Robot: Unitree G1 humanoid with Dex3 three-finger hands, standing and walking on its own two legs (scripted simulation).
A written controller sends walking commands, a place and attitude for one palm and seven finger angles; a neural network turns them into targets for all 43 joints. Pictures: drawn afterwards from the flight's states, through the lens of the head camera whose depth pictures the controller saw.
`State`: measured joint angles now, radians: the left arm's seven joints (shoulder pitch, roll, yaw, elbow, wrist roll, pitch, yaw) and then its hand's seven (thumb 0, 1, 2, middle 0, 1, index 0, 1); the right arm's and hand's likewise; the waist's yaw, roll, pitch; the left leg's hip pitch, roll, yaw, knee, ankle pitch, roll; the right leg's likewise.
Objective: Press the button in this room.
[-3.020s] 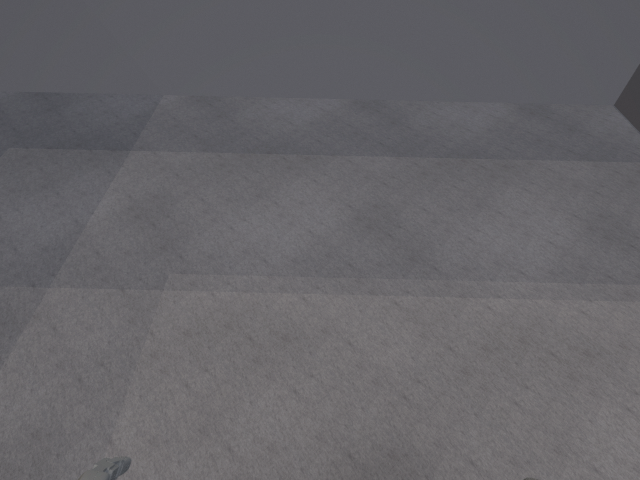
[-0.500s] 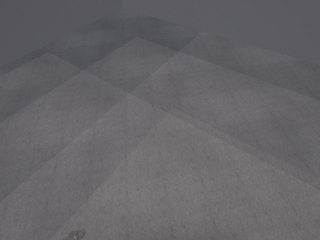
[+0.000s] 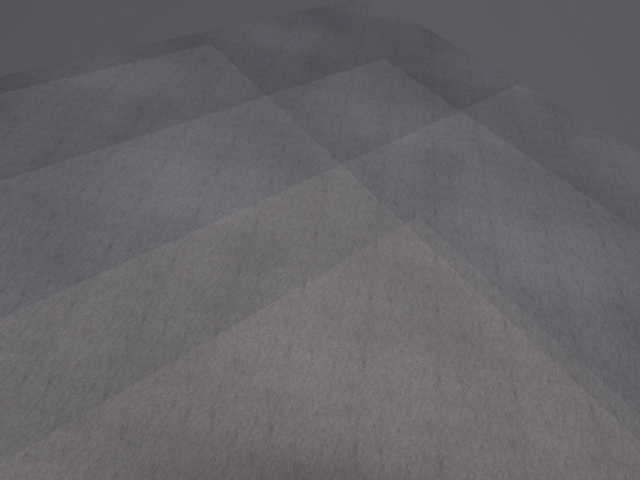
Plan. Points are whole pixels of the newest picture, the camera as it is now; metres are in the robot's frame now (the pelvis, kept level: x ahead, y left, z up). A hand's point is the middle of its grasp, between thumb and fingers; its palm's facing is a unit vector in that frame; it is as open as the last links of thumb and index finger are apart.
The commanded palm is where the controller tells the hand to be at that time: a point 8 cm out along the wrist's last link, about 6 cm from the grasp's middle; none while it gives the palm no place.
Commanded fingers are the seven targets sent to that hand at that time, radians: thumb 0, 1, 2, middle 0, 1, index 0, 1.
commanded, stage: turn or walk to find it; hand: left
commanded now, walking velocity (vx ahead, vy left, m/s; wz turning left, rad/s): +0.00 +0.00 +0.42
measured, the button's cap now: out of the picture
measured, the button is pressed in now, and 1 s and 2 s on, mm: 0 0 0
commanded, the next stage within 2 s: none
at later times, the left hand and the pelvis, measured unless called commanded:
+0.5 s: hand out of the picture +0.06 +0.20 -0.14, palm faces +0.19 -0.94 -0.27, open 7.4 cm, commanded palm none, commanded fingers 0.00 0.90 0.90 -0.20 -0.30 -0.20 -0.30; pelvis -0.02 -0.02 +0.01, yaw +11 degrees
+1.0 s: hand out of the picture -0.14 +0.20 -0.18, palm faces +0.47 -0.86 -0.22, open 7.4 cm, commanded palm none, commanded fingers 0.00 0.90 0.90 -0.20 -0.30 -0.20 -0.30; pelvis -0.06 +0.01 +0.00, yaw +25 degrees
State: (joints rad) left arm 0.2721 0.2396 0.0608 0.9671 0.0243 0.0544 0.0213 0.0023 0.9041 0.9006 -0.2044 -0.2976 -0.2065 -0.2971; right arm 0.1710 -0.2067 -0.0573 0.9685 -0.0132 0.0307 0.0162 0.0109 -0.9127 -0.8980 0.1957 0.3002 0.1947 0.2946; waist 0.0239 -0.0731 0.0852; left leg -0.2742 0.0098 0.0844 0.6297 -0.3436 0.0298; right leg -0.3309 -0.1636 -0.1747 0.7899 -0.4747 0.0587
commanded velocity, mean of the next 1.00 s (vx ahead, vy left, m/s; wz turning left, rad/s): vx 0.00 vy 0.00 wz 0.42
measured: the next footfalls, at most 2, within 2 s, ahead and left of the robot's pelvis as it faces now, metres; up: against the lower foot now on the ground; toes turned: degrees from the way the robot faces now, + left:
right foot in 0.50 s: +0.03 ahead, -0.12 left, +0.00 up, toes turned +9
left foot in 0.96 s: -0.07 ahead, +0.12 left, +0.00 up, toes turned +30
